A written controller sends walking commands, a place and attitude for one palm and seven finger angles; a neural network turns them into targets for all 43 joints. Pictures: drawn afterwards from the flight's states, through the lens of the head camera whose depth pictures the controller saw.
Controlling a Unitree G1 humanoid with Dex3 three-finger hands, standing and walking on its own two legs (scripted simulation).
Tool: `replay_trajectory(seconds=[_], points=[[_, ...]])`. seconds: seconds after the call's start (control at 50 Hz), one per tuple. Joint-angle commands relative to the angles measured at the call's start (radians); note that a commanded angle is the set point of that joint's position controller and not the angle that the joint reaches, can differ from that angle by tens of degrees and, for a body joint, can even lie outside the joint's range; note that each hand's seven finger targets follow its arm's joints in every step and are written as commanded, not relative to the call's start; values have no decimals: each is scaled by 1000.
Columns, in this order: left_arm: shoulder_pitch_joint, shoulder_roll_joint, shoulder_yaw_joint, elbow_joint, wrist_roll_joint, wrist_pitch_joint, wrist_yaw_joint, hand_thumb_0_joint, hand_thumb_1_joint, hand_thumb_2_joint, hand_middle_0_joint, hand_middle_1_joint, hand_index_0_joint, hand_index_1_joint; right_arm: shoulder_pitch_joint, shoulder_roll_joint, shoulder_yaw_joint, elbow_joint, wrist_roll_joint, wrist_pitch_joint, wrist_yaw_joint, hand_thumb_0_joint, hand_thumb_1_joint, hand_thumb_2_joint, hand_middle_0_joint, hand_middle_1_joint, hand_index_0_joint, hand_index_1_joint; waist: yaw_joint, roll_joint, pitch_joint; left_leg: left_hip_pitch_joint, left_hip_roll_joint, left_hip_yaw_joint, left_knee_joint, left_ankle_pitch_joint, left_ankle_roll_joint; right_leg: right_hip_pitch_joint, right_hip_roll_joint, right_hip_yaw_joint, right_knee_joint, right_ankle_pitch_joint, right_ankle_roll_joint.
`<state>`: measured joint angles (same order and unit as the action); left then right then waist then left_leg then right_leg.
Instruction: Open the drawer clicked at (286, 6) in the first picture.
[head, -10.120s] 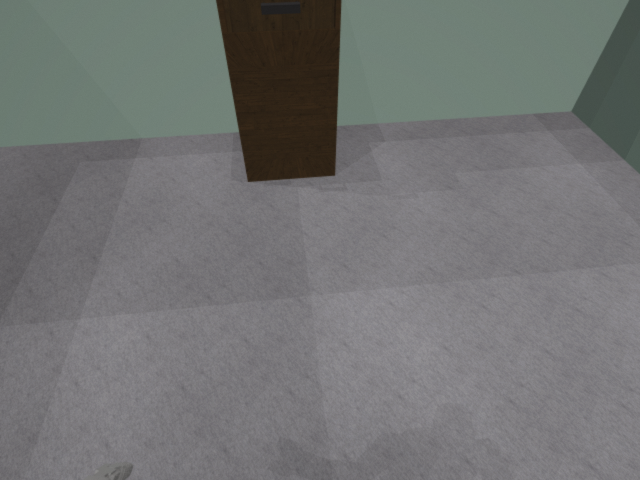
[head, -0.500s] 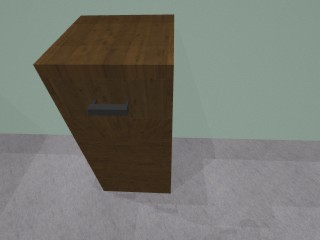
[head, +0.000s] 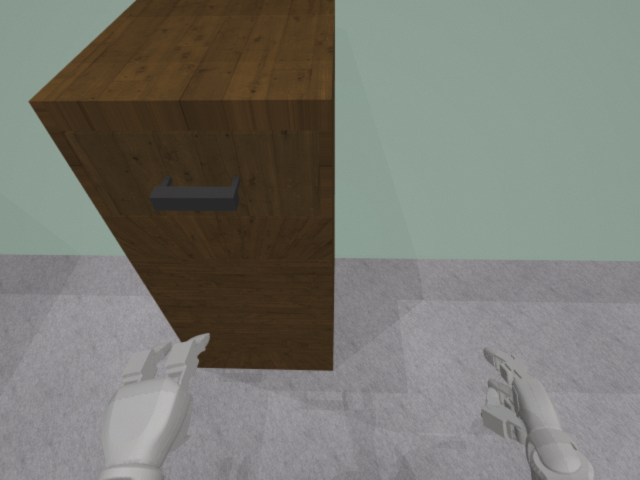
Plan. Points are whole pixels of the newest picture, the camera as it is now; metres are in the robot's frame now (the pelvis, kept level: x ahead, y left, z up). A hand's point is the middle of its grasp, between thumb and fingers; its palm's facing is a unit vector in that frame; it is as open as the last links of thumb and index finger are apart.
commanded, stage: raise the hand with hooked fingers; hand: left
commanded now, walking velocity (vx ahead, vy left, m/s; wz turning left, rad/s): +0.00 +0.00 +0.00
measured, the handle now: (198, 189) +0.53 +0.27 +0.05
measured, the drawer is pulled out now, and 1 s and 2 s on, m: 0.00 0.00 0.00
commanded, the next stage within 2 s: move the hooked fingers above the handle in 1.52 s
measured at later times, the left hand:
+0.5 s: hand (151, 359) +0.23 +0.22 +0.06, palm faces +0.01 -0.09 -1.00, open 11.3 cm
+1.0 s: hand (109, 271) +0.29 +0.26 +0.14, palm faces +0.10 -0.06 -0.99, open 13.7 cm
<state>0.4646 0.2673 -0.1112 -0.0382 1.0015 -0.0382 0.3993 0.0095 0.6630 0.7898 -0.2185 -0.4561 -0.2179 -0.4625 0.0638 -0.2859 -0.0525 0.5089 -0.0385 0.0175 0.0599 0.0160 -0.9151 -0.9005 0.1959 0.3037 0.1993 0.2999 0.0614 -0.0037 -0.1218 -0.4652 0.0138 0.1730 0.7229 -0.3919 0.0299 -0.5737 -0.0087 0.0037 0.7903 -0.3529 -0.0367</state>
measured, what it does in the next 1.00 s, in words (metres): stands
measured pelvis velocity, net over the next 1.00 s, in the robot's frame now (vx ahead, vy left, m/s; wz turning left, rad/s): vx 0.01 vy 0.00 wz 0.07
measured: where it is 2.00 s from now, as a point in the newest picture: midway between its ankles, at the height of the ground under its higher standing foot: outside the picture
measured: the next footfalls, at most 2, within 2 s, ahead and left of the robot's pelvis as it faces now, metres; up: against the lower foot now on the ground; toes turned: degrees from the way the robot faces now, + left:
none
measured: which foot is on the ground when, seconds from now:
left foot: down 0.00-1.00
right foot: down 0.00-1.00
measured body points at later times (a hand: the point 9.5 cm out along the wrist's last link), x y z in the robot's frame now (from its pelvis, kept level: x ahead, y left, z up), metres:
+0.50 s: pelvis +0.02 -0.02 +0.01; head +0.06 -0.06 +0.46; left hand +0.23 +0.23 +0.11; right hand +0.22 -0.22 -0.11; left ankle -0.02 +0.10 -0.71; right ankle +0.02 -0.10 -0.71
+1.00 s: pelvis +0.01 +0.00 +0.03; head +0.02 -0.03 +0.48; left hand +0.28 +0.26 +0.20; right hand +0.25 -0.18 -0.07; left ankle -0.02 +0.10 -0.71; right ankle +0.02 -0.10 -0.71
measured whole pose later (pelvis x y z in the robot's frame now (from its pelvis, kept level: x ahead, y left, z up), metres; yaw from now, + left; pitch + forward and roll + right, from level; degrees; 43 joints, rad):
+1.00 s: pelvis +0.01 +0.00 +0.03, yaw +4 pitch +0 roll +0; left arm -0.07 0.49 -0.06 -0.04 0.90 0.08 0.02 0.00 -0.45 0.32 -0.32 -1.17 -0.32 -1.17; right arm 0.06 -0.24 0.03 0.60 0.02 0.13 -0.01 0.01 -0.91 -0.90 0.20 0.30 0.20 0.30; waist 0.09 0.09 -0.01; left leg -0.17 -0.02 0.06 0.45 -0.27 0.03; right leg -0.23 -0.02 -0.08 0.48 -0.24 -0.02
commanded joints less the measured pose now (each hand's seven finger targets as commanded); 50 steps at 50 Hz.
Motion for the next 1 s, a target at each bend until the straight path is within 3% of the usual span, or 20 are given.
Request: replay_trajectory(seconds=[0.0,0.06,0.1,0.16,0.2,0.24,0.28,0.36,0.46,0.5,0.6,0.8,0.88,0.98], points=[[0,208,173,-218,120,2,110,0,433,700,-233,-600,-233,-600,-68,-46,-9,-178,-19,33,14,0,-900,-900,200,300,200,300,68,8,-139,47,-54,-155,-19,257,-18,55,37,137,-100,111,-51],[-230,269,195,-345,136,-9,143,0,363,670,-238,-645,-238,-645,-71,-46,-10,-166,-43,44,0,0,-900,-900,200,300,200,300,14,33,-178,115,-59,-187,52,230,-5,-26,25,189,-114,83,-43],[-293,245,162,-331,93,-13,130,0,317,650,-242,-675,-242,-675,-75,-44,-7,-158,-41,39,-15,0,-900,-900,200,300,200,300,-23,62,-180,137,-65,-180,68,198,6,-35,16,168,-133,72,-32],[-348,218,106,-294,35,5,72,0,247,620,-247,-720,-247,-720,-84,-42,6,-135,-36,29,-33,0,-900,-900,200,300,200,300,-53,46,-150,120,-67,-172,50,186,12,15,17,142,-163,109,-18],[-288,231,114,-251,16,30,20,0,200,600,-250,-750,-250,-750,-88,-37,12,-123,-30,33,-43,0,-900,-900,200,300,200,300,-22,13,-143,84,-62,-159,0,211,14,138,13,106,-174,195,-9],[-218,243,124,-240,2,62,-34,0,153,580,-253,-780,-253,-780,-95,-32,22,-122,-23,42,-51,0,-900,-900,200,300,200,300,10,-31,-154,60,-61,-153,-45,258,12,259,6,104,-181,317,-1],[-159,257,148,-209,-19,79,-77,0,107,560,-257,-810,-257,-810,-101,-29,36,-116,-12,45,-58,0,-900,-900,200,300,200,300,30,-80,-122,33,-59,-151,-90,268,6,337,-3,111,-196,380,7],[-168,325,220,-230,-15,61,-113,0,13,520,-263,-870,-263,-870,-106,-36,41,-104,-7,43,-63,0,-900,-900,200,300,200,300,58,-65,-113,46,-55,-143,-143,296,2,411,-9,116,-216,434,9],[-282,356,264,-283,-38,24,-99,0,-103,470,-272,-945,-272,-945,-95,-39,19,-87,0,32,-74,0,-900,-900,200,300,200,300,50,-51,-146,84,-62,-145,-167,298,6,446,-22,116,-244,425,15],[-313,333,244,-280,-49,10,-95,0,-150,450,-275,-975,-275,-975,-83,-39,9,-75,7,23,-75,0,-900,-900,200,300,200,300,43,-21,-143,112,-63,-142,-176,301,8,426,-25,97,-254,404,14],[-408,344,223,-272,-58,26,-113,0,-267,400,-283,-1050,-283,-1050,-85,-50,-5,-59,22,16,-78,0,-900,-900,200,300,200,300,38,3,-149,169,-63,-138,-206,338,10,421,-21,58,-272,378,12],[-640,411,209,-225,-80,107,-252,0,-500,300,-300,-1200,-300,-1200,-111,-58,21,-59,47,54,-85,0,-900,-900,200,300,200,300,33,7,-98,247,-52,-139,-296,389,7,481,-4,9,-333,369,11],[-749,418,190,-189,-88,120,-313,0,-500,300,-300,-1200,-300,-1200,-113,-56,35,-54,53,68,-84,0,-900,-900,200,300,200,300,23,27,-75,274,-46,-147,-324,397,2,483,2,-10,-357,341,6],[-871,450,188,-177,-97,114,-378,0,-500,300,-300,-1200,-300,-1200,-107,-60,43,-52,54,74,-82,0,-900,-900,200,300,200,300,19,53,-93,312,-39,-161,-347,424,-3,500,7,-24,-376,335,1]])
